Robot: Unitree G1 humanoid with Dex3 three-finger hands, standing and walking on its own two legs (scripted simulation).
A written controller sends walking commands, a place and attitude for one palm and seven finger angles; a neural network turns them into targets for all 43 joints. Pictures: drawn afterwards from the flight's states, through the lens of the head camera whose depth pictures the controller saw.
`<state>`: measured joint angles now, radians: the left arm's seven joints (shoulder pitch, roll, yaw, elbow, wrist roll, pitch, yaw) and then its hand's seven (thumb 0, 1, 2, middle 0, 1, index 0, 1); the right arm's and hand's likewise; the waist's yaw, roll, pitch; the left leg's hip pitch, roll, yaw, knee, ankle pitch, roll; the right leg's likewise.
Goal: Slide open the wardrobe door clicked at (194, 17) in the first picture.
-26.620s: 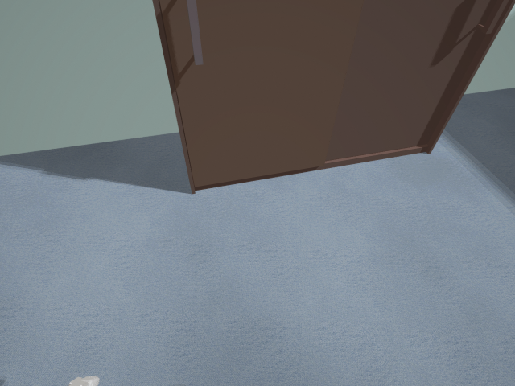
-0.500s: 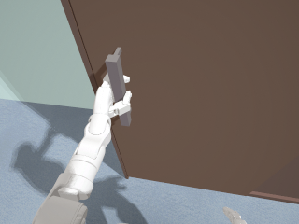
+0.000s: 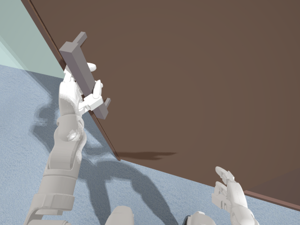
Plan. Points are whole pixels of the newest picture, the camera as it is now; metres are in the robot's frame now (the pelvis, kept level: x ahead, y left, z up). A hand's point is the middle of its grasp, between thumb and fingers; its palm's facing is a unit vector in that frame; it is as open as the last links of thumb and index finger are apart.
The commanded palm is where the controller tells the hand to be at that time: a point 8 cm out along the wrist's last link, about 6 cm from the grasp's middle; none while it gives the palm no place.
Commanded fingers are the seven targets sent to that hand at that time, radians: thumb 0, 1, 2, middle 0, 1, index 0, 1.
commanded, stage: step sideways, sliding the door along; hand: left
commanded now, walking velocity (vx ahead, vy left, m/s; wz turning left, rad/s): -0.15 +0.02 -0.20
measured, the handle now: (93, 82) +0.41 +0.22 +0.11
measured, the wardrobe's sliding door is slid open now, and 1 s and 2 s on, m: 0.00 0.18 0.33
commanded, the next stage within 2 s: none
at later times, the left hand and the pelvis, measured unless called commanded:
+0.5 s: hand (127, 101) +0.35 +0.11 +0.12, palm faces +0.27 -0.96 +0.00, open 6.6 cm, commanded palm +0.31 +0.07 +0.12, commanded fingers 0.00 0.90 0.90 -0.45 -1.40 -0.45 -1.40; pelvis +0.04 -0.02 +0.01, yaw -1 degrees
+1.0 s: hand (163, 111) +0.34 +0.03 +0.12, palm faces +0.10 -0.99 -0.10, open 6.5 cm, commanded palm +0.31 +0.01 +0.12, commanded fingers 0.00 0.90 0.90 -0.45 -1.40 -0.45 -1.40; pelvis +0.03 -0.09 +0.02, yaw -5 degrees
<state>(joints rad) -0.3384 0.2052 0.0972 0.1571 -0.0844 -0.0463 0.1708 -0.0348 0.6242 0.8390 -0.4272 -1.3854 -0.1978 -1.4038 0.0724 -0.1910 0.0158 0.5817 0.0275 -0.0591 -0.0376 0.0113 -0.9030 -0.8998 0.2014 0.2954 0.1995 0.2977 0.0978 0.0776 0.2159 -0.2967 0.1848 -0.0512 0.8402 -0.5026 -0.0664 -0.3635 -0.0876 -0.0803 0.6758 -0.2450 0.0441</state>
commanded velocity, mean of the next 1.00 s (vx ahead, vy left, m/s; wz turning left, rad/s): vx -0.21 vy -0.17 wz -0.15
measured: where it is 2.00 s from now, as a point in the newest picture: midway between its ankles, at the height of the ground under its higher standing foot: outside the picture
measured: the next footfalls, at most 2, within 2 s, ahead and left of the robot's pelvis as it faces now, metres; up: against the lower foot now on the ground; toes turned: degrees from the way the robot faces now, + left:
left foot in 0.08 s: +0.05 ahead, +0.10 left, +0.00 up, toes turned +4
right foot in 0.32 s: +0.10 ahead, -0.16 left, +0.00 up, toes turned -7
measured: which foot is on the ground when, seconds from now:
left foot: up 0.00-0.06, down 0.08-1.00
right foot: down 0.00-0.08, up 0.10-0.30, down 0.32-0.50, up 0.52-0.98, down 1.00-1.00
